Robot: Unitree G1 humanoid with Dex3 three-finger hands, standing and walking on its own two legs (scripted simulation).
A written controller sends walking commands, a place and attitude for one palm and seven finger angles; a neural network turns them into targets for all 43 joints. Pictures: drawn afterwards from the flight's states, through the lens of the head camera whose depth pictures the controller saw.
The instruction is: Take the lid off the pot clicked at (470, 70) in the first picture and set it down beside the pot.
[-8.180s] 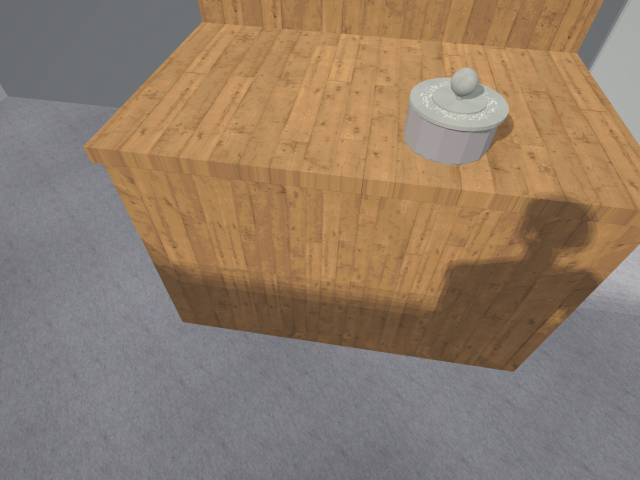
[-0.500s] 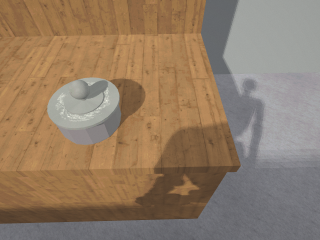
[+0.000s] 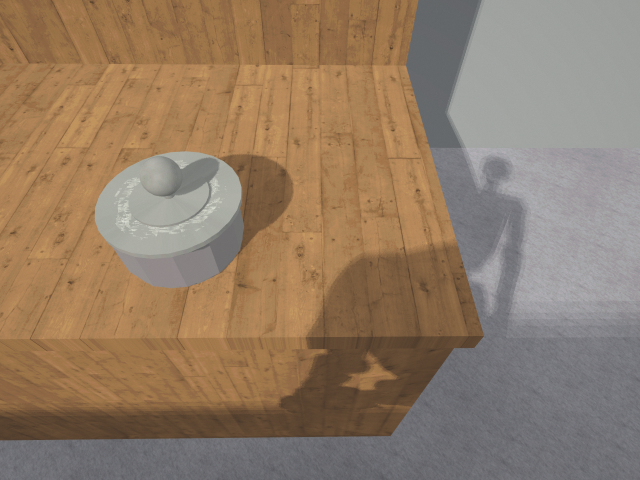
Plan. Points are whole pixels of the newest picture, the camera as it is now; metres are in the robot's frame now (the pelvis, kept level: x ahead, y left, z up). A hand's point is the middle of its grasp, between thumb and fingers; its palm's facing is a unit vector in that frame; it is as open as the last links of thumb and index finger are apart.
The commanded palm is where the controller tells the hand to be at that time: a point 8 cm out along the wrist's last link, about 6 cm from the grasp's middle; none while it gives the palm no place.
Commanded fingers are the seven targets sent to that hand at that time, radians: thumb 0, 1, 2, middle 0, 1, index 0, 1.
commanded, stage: look again from close up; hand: left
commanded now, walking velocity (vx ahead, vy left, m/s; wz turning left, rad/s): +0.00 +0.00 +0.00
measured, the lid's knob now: (161, 176) +0.44 +0.24 +0.13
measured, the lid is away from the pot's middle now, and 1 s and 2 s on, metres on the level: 0.00 0.00 0.00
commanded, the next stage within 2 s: shuffle to correct the standing spot in 0.36 s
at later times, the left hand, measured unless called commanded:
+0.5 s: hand out of the picture -0.01 +0.18 -0.18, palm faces +0.01 -0.98 -0.19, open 7.4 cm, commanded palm none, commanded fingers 0.00 0.90 0.90 -0.20 -0.30 -0.20 -0.30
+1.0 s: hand out of the picture -0.02 +0.27 -0.18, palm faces +0.06 -0.96 -0.27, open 7.4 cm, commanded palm none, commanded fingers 0.00 0.90 0.90 -0.20 -0.30 -0.20 -0.30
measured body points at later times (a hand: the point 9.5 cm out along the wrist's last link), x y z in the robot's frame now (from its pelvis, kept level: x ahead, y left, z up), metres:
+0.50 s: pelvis -0.01 +0.01 +0.00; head +0.03 +0.01 +0.45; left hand -0.01 +0.23 -0.16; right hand -0.02 -0.20 -0.16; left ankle -0.04 +0.15 -0.74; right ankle -0.05 -0.11 -0.74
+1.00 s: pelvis -0.06 +0.06 -0.01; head -0.02 +0.07 +0.44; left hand -0.03 +0.32 -0.16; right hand +0.02 -0.17 -0.15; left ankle -0.05 +0.15 -0.74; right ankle -0.12 -0.05 -0.70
